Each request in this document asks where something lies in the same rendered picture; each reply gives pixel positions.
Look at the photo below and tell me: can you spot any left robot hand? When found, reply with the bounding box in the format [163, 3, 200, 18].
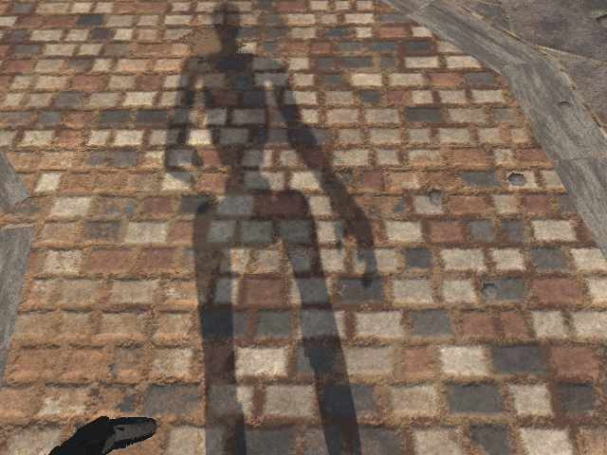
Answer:
[48, 416, 156, 455]

